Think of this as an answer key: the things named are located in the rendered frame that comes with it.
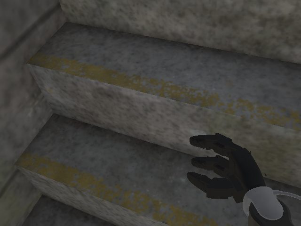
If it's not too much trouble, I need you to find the right robot forearm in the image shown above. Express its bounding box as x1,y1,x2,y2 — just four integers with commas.
243,186,294,226

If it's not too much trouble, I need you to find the right robot hand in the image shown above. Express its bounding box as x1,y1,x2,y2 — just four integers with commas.
187,133,267,203

